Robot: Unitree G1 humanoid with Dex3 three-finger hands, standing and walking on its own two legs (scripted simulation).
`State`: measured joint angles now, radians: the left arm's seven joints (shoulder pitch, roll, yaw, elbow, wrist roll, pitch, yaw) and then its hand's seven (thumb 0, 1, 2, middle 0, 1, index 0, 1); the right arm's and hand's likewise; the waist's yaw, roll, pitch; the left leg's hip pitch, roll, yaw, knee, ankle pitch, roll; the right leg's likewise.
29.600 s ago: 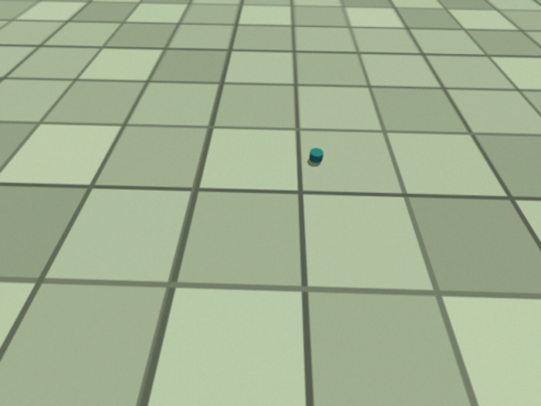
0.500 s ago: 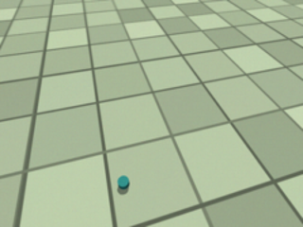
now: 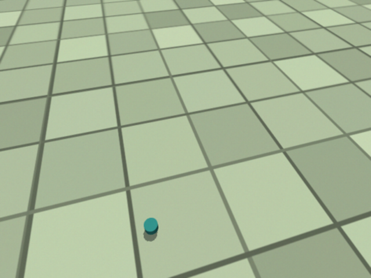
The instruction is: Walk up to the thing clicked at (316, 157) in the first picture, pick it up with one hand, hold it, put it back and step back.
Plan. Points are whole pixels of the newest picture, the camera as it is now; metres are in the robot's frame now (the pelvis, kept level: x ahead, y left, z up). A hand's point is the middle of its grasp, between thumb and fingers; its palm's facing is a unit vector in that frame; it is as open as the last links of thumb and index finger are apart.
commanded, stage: stand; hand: left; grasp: from above
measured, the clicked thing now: (151, 226) +0.51 +0.18 -0.76
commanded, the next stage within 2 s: rise first in 0.54 s
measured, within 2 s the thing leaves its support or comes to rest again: neither
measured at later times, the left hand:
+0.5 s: hand out of the picture +0.07 +0.25 -0.16, palm faces -0.02 -0.94 -0.35, open 7.4 cm
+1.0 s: hand out of the picture +0.15 +0.25 -0.17, palm faces -0.04 -0.92 -0.39, open 11.2 cm
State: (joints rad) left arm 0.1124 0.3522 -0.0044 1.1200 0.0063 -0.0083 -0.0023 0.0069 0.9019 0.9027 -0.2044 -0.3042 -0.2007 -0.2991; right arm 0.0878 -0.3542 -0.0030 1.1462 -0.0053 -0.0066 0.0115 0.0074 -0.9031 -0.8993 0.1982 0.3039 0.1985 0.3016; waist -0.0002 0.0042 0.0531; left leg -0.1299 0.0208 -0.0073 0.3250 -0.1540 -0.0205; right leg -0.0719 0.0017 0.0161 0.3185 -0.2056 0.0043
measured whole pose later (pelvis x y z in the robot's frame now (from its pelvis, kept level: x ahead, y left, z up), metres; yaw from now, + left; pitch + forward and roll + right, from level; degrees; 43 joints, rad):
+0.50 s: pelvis +0.00 +0.00 +0.00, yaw +0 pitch -2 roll +0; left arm 0.12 0.35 0.00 1.12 0.01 -0.01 0.00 0.01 0.90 0.90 -0.20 -0.30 -0.20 -0.30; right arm 0.10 -0.35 0.00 1.14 0.00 0.00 0.01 0.01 -0.90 -0.90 0.20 0.30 0.20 0.30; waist 0.00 0.00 0.06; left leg -0.12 0.02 -0.01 0.32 -0.16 -0.02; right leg -0.06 0.01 0.01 0.31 -0.21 0.00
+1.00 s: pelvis -0.01 +0.00 -0.03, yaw +0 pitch +7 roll +0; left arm 0.02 0.31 0.13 0.91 0.15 0.10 0.00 0.01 0.06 0.94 -0.13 -0.88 -0.13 -0.87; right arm 0.25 -0.24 -0.02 0.72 0.03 -0.04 -0.01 0.01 -0.90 -0.90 0.20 0.30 0.20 0.30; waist -0.03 0.01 -0.03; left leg -0.51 0.02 -0.02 0.68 -0.30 -0.02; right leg -0.44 0.01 0.01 0.67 -0.36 0.00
